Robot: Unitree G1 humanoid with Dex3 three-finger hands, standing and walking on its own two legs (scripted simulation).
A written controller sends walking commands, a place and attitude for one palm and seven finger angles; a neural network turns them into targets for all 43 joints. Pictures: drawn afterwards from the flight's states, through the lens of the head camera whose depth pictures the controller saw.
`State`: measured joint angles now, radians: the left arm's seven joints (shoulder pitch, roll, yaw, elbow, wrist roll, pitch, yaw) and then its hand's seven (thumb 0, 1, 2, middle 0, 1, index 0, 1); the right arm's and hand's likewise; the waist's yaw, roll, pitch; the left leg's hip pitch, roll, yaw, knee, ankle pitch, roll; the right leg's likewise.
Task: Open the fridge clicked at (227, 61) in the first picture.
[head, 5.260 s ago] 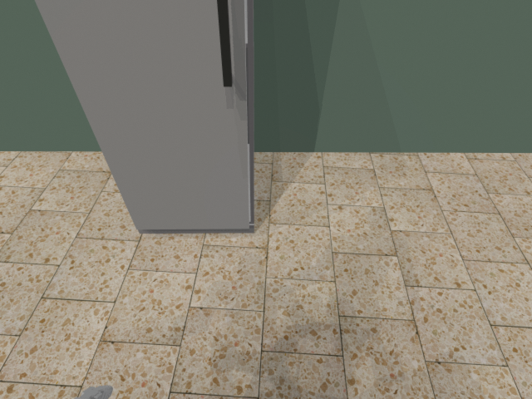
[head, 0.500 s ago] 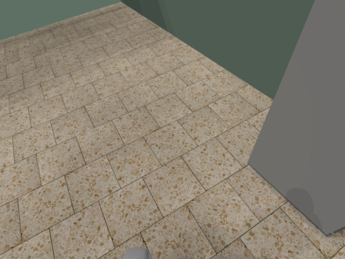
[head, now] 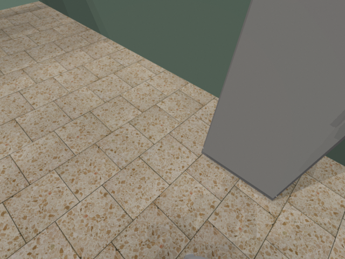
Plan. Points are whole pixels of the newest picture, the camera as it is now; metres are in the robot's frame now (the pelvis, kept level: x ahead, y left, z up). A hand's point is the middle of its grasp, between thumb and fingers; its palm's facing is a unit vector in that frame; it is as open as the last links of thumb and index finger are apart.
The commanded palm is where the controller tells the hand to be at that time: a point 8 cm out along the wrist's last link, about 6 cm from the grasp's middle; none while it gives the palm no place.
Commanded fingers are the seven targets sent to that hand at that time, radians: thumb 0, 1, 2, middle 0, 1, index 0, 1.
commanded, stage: turn to face it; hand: right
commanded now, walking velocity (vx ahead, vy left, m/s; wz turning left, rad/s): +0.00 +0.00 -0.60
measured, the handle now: out of the picture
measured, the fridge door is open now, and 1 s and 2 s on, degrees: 0 0 0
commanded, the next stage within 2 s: take the last steps up to it in 0.94 s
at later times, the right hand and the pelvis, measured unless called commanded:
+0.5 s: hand out of the picture -0.08 -0.25 -0.19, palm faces +0.38 +0.89 -0.25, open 7.4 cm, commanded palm none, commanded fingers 0.00 -0.90 -0.90 0.20 0.30 0.20 0.30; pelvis -0.02 -0.04 -0.01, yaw -19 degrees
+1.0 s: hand out of the picture -0.04 -0.23 -0.15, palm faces +0.48 +0.83 -0.27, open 7.4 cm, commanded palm none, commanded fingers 0.00 -0.90 -0.90 0.20 0.30 0.20 0.30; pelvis -0.04 -0.01 -0.01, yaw -29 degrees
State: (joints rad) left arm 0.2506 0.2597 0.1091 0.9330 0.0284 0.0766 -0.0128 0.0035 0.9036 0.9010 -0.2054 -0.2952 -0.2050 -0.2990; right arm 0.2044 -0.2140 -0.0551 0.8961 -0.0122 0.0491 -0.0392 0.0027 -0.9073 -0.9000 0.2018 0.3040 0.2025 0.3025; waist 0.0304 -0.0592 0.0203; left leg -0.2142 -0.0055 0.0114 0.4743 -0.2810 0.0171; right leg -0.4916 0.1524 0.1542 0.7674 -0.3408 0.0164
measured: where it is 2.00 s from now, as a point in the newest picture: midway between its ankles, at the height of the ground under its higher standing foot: outside the picture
